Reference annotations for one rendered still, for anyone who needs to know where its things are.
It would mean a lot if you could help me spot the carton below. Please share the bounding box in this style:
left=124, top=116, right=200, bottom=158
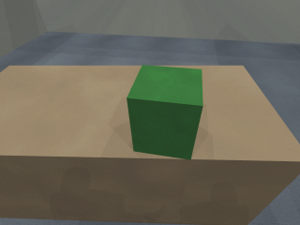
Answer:
left=127, top=65, right=203, bottom=160

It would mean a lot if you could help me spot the pedestal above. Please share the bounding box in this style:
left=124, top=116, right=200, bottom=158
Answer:
left=0, top=66, right=300, bottom=225

